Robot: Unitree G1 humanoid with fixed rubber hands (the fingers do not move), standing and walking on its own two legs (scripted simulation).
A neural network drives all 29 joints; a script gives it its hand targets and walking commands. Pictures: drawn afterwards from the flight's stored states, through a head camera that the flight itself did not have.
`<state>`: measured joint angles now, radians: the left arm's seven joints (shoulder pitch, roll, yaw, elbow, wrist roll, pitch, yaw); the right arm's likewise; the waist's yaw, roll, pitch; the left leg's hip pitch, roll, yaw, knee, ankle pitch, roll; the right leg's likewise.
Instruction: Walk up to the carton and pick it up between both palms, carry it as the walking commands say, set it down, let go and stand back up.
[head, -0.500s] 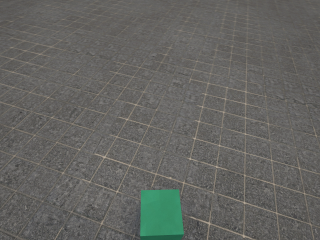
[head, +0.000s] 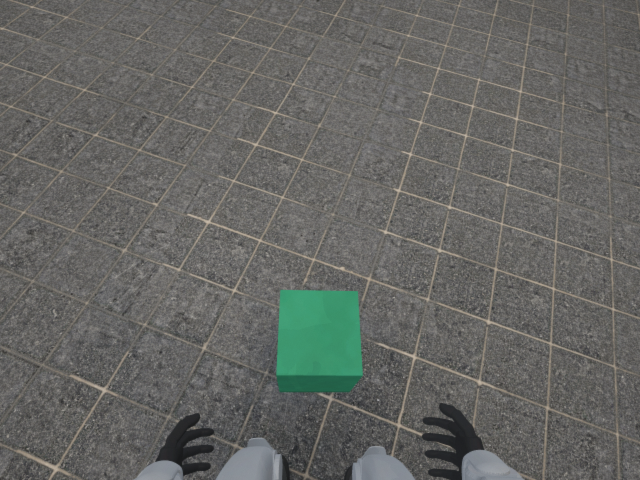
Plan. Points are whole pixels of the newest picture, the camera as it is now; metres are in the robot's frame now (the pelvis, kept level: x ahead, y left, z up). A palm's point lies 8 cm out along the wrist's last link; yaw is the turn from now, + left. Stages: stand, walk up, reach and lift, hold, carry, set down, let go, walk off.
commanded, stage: reach and lift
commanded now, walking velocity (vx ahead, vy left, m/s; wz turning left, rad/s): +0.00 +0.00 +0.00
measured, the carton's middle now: (316, 344) +0.45 -0.02 -0.60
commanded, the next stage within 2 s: none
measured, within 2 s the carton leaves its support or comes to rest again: neither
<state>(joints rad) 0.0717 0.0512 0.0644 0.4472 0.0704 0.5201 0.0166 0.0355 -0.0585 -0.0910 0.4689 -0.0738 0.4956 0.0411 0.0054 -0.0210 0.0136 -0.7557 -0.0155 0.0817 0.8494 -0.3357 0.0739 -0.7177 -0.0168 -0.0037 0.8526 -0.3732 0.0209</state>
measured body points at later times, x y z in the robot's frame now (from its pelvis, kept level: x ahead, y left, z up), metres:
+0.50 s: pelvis -0.08 -0.03 -0.06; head +0.13 -0.02 +0.33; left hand +0.31 +0.18 -0.17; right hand +0.32 -0.21 -0.16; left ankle +0.04 +0.07 -0.69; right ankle +0.02 -0.14 -0.69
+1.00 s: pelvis -0.04 -0.03 -0.08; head +0.26 -0.02 +0.25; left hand +0.45 +0.19 -0.20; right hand +0.47 -0.22 -0.19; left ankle +0.04 +0.07 -0.69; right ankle +0.02 -0.14 -0.69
